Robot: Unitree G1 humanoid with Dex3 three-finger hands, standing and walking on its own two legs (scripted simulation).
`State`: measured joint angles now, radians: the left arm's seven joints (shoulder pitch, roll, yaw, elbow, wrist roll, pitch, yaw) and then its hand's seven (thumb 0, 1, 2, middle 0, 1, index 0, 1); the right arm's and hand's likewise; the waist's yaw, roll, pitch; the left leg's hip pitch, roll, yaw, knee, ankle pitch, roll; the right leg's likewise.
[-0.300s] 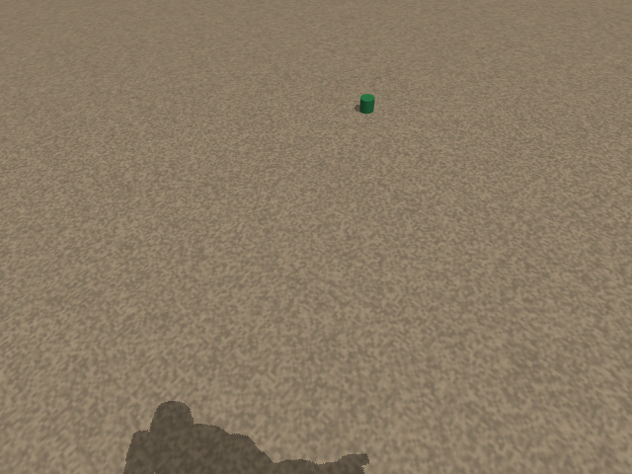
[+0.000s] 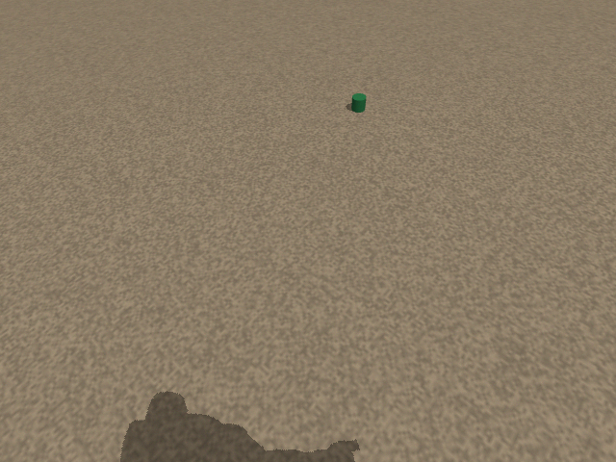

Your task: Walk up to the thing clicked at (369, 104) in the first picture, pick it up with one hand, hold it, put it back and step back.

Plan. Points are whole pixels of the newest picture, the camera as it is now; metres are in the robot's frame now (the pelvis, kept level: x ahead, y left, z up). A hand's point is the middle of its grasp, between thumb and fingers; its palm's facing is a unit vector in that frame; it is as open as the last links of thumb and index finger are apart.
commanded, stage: stand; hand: left
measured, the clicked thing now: (358, 103) +2.05 -0.17 -0.74
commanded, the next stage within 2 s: walk up in 0.82 s
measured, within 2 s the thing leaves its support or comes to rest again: neither
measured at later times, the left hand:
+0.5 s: hand out of the picture +0.07 +0.25 -0.16, palm faces -0.02 -0.94 -0.34, open 7.4 cm
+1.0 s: hand out of the picture +0.11 +0.27 -0.14, palm faces -0.22 -0.89 -0.39, open 7.4 cm
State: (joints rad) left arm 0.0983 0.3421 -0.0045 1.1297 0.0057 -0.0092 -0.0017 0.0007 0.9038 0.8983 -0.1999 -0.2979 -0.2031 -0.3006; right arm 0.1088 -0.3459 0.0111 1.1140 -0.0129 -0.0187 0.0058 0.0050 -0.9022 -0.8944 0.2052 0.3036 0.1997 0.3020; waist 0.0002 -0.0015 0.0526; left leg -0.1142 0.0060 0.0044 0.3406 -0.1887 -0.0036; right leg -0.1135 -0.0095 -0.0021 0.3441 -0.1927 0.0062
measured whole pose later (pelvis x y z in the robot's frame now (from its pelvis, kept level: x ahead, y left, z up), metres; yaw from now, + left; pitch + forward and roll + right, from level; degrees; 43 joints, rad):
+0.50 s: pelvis +0.00 +0.00 +0.00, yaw +0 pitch -2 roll +0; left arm 0.11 0.34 -0.01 1.13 0.01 -0.01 0.00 0.00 0.90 0.90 -0.20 -0.30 -0.20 -0.30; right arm 0.11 -0.35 0.01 1.12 -0.01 -0.02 0.01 0.01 -0.90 -0.89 0.21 0.30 0.20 0.30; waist 0.00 0.00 0.05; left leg -0.11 0.00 0.00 0.33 -0.19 0.00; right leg -0.10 -0.02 -0.01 0.32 -0.19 0.01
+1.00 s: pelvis +0.02 +0.00 -0.01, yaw -10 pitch +0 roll +1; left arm 0.22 0.40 0.03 1.07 0.01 0.01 -0.07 0.01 0.90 0.90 -0.20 -0.30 -0.21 -0.30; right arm 0.11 -0.43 -0.09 0.93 -0.04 -0.06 0.09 0.00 -0.90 -0.89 0.21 0.30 0.20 0.30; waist -0.03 0.05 0.03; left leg -0.11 0.04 0.19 0.38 -0.27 0.02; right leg -0.45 -0.09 -0.04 0.85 -0.41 -0.02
